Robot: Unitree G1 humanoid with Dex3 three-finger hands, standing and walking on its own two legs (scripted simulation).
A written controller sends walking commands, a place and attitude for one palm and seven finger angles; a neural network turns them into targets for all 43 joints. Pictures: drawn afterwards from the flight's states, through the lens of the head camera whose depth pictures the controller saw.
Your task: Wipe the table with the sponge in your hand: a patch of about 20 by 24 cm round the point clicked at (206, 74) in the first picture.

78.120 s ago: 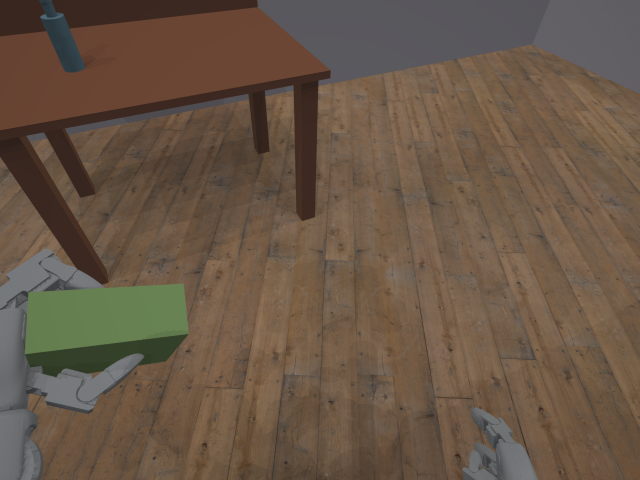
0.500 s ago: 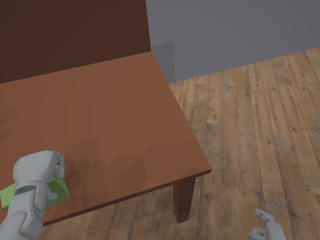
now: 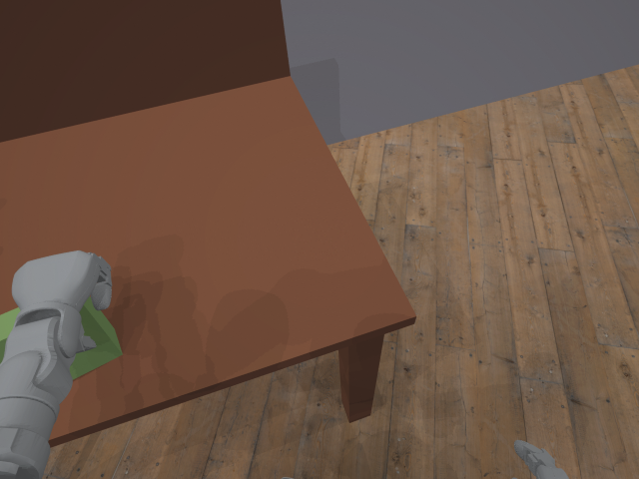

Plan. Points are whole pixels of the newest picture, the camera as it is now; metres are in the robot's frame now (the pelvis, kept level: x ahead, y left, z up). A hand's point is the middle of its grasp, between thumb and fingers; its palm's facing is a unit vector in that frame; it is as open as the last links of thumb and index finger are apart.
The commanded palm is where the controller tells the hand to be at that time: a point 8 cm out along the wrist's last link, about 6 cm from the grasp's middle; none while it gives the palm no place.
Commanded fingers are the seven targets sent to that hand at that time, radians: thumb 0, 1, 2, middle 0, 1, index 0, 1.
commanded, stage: wipe forward along the first lane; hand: left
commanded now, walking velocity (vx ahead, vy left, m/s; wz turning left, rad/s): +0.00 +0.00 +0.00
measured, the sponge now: (65, 347) +0.26 +0.39 -0.02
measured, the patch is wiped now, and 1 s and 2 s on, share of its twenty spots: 0.95 1.00 1.00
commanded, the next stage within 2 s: slide across to the middle lane in 0.76 s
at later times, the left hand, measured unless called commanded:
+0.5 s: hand (75, 274) +0.35 +0.39 +0.03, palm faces -0.20 +0.04 -0.98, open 7.7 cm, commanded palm +0.35 +0.38 +0.06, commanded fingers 0.00 0.10 1.30 -1.20 -1.60 -1.20 -1.60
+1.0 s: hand (78, 247) +0.40 +0.41 +0.03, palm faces -0.21 +0.07 -0.98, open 7.6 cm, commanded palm +0.40 +0.37 +0.07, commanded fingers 0.00 0.10 1.30 -1.20 -1.60 -1.20 -1.60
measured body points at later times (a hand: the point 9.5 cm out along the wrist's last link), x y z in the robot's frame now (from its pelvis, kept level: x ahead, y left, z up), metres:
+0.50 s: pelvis -0.01 +0.01 -0.01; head +0.06 -0.01 +0.43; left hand +0.36 +0.38 +0.08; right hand +0.08 -0.27 -0.14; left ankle +0.01 +0.12 -0.72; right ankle +0.01 -0.09 -0.72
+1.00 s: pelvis +0.01 +0.04 -0.01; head +0.10 +0.03 +0.43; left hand +0.40 +0.40 +0.08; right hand +0.07 -0.25 -0.14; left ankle +0.01 +0.12 -0.72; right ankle +0.01 -0.09 -0.72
